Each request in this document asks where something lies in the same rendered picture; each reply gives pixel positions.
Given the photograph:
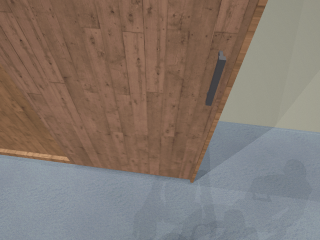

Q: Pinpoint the wardrobe door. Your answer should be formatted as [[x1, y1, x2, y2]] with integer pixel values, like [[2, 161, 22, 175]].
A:
[[0, 0, 258, 180], [0, 63, 67, 157]]

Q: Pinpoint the handle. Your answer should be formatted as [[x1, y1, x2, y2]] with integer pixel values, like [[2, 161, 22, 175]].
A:
[[205, 50, 226, 106]]

